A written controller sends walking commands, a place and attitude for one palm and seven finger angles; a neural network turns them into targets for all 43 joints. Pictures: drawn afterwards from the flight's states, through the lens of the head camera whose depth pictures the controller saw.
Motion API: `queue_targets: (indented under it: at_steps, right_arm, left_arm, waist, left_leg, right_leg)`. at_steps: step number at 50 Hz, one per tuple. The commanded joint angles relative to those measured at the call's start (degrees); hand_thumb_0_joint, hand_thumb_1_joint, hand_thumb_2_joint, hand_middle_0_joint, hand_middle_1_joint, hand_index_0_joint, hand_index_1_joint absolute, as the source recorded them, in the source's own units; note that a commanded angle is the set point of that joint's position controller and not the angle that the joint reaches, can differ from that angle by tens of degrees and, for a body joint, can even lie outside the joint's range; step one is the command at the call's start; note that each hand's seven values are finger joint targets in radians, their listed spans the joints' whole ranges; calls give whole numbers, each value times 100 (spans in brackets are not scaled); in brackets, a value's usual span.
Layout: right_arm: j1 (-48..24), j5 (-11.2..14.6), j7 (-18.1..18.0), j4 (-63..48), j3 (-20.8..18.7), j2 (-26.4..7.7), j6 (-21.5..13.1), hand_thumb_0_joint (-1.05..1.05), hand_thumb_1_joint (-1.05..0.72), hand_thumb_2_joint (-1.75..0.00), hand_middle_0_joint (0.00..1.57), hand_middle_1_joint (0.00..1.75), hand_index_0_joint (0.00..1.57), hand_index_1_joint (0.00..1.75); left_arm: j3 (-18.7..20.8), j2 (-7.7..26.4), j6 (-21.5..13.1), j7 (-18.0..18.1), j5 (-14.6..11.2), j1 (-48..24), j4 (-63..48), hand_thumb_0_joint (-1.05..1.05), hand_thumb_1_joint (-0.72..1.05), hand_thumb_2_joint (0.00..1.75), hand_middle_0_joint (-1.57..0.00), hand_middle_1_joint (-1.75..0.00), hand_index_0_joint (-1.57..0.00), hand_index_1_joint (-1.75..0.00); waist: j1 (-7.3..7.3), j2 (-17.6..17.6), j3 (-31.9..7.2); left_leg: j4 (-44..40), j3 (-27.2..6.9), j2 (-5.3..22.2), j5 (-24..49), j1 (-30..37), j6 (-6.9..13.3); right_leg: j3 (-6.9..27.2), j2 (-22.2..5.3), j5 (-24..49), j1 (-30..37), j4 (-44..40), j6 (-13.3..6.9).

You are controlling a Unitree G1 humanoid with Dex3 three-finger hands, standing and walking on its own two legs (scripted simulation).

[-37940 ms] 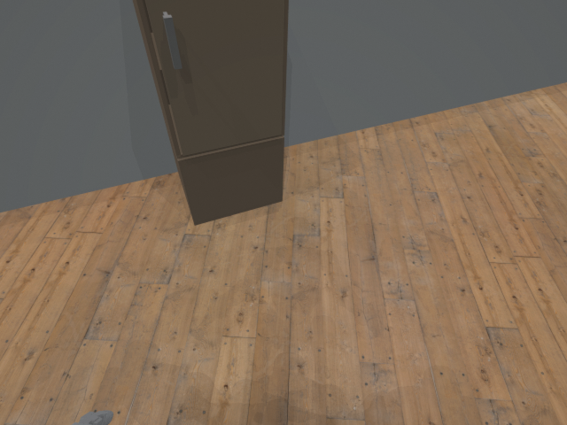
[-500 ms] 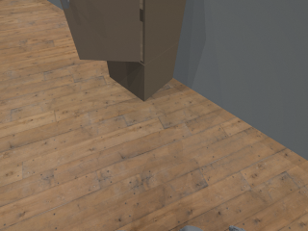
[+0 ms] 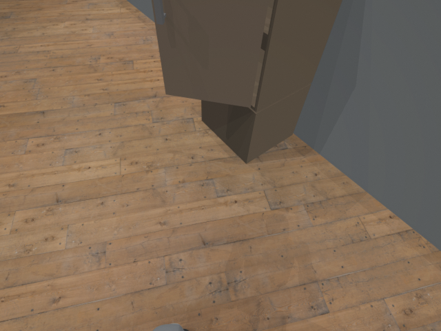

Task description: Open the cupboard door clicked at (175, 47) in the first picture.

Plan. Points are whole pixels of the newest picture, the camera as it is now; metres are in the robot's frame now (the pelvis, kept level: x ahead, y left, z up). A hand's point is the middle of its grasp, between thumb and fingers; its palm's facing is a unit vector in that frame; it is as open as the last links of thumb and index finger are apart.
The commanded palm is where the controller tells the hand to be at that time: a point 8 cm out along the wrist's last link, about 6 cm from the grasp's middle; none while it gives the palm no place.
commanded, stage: take the last steps up to it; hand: left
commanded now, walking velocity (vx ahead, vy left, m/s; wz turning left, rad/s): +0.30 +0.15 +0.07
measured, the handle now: out of the picture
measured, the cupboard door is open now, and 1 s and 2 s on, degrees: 41 41 41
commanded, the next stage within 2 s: come to a stop and stand still in 1.04 s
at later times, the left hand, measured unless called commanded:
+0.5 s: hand (144, 251) +0.28 +0.20 -0.14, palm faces +0.04 -0.97 -0.23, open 7.3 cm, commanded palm none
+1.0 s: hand (114, 233) +0.33 +0.29 -0.18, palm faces +0.10 -0.98 -0.17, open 7.4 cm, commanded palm none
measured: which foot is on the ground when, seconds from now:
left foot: down 0.00-0.40, up 0.42-0.86, down 0.88-1.00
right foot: down 0.00-0.00, up 0.02-0.38, down 0.40-0.88, up 0.90-1.00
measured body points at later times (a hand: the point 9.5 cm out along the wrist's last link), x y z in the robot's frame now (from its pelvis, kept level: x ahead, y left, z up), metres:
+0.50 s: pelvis +0.18 +0.02 +0.00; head +0.20 -0.01 +0.45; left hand +0.28 +0.25 -0.13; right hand +0.14 -0.21 -0.17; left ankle +0.09 +0.13 -0.67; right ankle +0.22 -0.06 -0.73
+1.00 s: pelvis +0.38 +0.12 +0.00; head +0.42 +0.13 +0.45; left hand +0.33 +0.34 -0.16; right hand +0.49 -0.11 -0.14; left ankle +0.43 +0.21 -0.73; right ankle +0.29 -0.01 -0.65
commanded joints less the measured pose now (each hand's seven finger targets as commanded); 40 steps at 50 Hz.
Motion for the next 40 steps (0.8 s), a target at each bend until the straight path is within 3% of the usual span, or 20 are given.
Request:
queue_targets:
  at_steps: [1,2,3,5,7,10,15,17,18,19,20,21,22,24,25,27,31,37,38,40]
  right_arm:
    - [2146,-62,-274,181,-370,-1407,-195,0,-90,-90,20,30,20,30]
    - [1935,-60,-331,157,-348,-1345,-177,0,-90,-90,20,30,20,30]
    - [1686,-62,-326,75,-259,-1069,-246,0,-90,-90,20,30,20,30]
    - [1025,-60,-374,-55,-121,-602,-323,0,-90,-90,20,30,20,30]
    - [948,-49,-389,-10,-55,-473,-415,0,-90,-90,20,30,20,30]
    - [1056,-41,-363,95,-51,-464,-452,0,-90,-90,20,30,20,30]
    - [1106,-61,-295,252,-44,-464,-392,0,-90,-90,20,30,20,30]
    - [1107,-61,-287,324,-25,-476,-361,0,-90,-90,20,30,20,30]
    - [1045,-45,-278,349,-13,-429,-348,0,-90,-90,20,30,20,30]
    - [1022,-7,-270,362,19,-323,-357,0,-90,-90,20,30,20,30]
    - [1173,65,-227,261,31,-103,-363,0,-90,-90,20,30,20,30]
    - [1172,30,-221,131,10,-193,-329,0,-90,-90,20,30,20,30]
    - [870,-17,-204,104,-48,-343,-302,0,-90,-90,20,30,20,30]
    - [619,-9,-204,225,-24,-107,-249,0,-90,-90,20,30,20,30]
    - [772,-29,-187,299,-5,12,-190,0,-90,-90,20,30,20,30]
    - [968,-39,-155,415,27,171,-127,0,-90,-90,20,30,20,30]
    - [655,-24,-98,278,29,296,-119,0,-90,-90,20,30,20,30]
    - [-214,8,11,-94,42,223,-205,0,-90,-90,20,30,20,30]
    - [-301,17,20,-133,31,175,-228,0,-90,-90,20,30,20,30]
    - [-72,13,1,-106,10,76,-273,0,-90,-90,20,30,20,30]
  left_arm:
    - [129,556,-55,2,-49,-655,-798,0,90,90,-20,-30,-20,-30]
    - [124,516,-64,5,-66,-1001,-934,0,90,90,-20,-30,-20,-30]
    - [96,517,-78,11,-33,-1227,-933,0,90,90,-20,-30,-20,-30]
    - [113,462,-10,-29,6,-998,-681,0,90,90,-20,-30,-20,-30]
    - [78,362,53,-63,11,-792,-604,0,90,90,-20,-30,-20,-30]
    - [42,309,67,-66,-4,-858,-636,0,90,90,-20,-30,-20,-30]
    - [48,339,60,-57,-12,-1238,-828,0,90,90,-20,-30,-20,-30]
    - [82,378,32,-57,2,-1072,-792,0,90,90,-20,-30,-20,-30]
    - [131,499,-5,-40,5,-698,-691,0,90,90,-20,-30,-20,-30]
    - [205,752,-65,-19,31,-18,-478,0,90,90,-20,-30,-20,-30]
    - [326,1275,-150,23,59,734,-285,0,90,90,-20,-30,-20,-30]
    - [367,1577,-120,61,-43,829,-280,0,90,90,-20,-30,-20,-30]
    - [350,1313,-94,103,-84,412,-421,0,90,90,-20,-30,-20,-30]
    - [154,739,-158,148,-56,-241,-553,0,90,90,-20,-30,-20,-30]
    - [89,540,-218,133,-70,-355,-560,0,90,90,-20,-30,-20,-30]
    - [57,439,-312,118,-79,-218,-437,0,90,90,-20,-30,-20,-30]
    - [112,560,-391,111,-55,96,-179,0,90,90,-20,-30,-20,-30]
    - [93,787,-336,93,-13,307,139,0,90,90,-20,-30,-20,-30]
    - [97,841,-320,101,8,294,167,0,90,90,-20,-30,-20,-30]
    - [132,913,-270,112,6,154,162,0,90,90,-20,-30,-20,-30]
  waist:
    - [-1030,2313,-1321]
    - [-912,1758,-924]
    - [-813,1206,-684]
    - [-424,1209,-220]
    - [-241,977,-119]
    - [-163,662,-277]
    - [-137,522,109]
    - [-22,366,152]
    - [161,249,51]
    - [451,-244,-172]
    - [656,-1592,-563]
    - [533,-1815,-636]
    - [396,-802,-99]
    - [40,-389,187]
    - [-93,-458,131]
    - [-170,-341,-153]
    - [-68,-89,-366]
    - [105,-700,22]
    - [103,-719,115]
    - [-83,-696,113]
  left_leg:
    - [-1603,-2943,1880,60,3172,1242]
    - [-1718,-2826,1999,2,2902,1443]
    - [-1710,-2706,1821,-114,2285,1362]
    - [-1906,-2015,1467,94,1420,1168]
    - [-2028,-1566,1277,780,1279,1166]
    - [-2098,-1153,1187,1146,1386,1253]
    - [-2174,-990,1238,641,1026,1266]
    - [-1830,-822,1115,451,829,1118]
    - [-1338,-682,919,377,594,962]
    - [-230,-353,478,296,103,720]
    - [1596,112,-326,-705,-1029,360]
    - [3169,-263,-358,-1776,-1572,255]
    - [3645,-739,8,-1162,-1864,247]
    - [3571,-883,337,-189,-1513,127]
    - [3383,-827,421,140,-1258,47]
    - [2990,-624,395,450,-1070,-77]
    - [1904,-322,385,635,-1233,-225]
    - [579,-31,186,692,-1009,-133]
    - [403,-58,199,582,-815,-85]
    - [-31,8,85,528,-109,34]
  right_leg:
    - [82,648,-1381,-3273,4046,-417]
    - [452,416,-1121,-3671,4606,-567]
    - [548,300,-671,-3652,4894,-620]
    - [712,89,-10,-3361,4603,-599]
    - [594,154,236,-3109,3991,-553]
    - [478,246,453,-2744,2921,-536]
    - [313,453,707,-2023,1539,-542]
    - [188,603,931,-1408,1045,-566]
    - [216,648,1034,-785,612,-619]
    - [568,526,806,271,188,-725]
    - [2741,-905,108,1336,-807,-1284]
    - [4208,-1861,-563,1201,-1769,-1806]
    - [3864,-1725,-1064,665,-1916,-1861]
    - [2711,-1229,-312,-536,-1913,-1423]
    - [2034,-1001,297,-773,-1929,-1267]
    - [1355,-724,1360,-596,-1878,-1184]
    - [881,-674,2622,113,-1711,-1299]
    - [651,-735,2700,206,-1537,-1216]
    - [727,-833,2589,89,-1467,-1212]
    - [620,-835,2474,-184,-1166,-1127]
